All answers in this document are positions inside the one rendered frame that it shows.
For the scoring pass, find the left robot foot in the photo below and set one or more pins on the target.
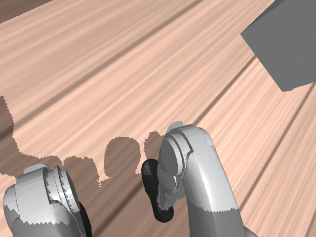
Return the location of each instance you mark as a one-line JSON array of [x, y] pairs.
[[85, 220]]

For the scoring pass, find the right robot hand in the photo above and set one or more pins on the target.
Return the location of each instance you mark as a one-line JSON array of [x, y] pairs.
[[249, 233]]

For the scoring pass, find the right robot foot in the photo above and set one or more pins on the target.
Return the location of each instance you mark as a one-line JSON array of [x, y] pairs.
[[150, 181]]

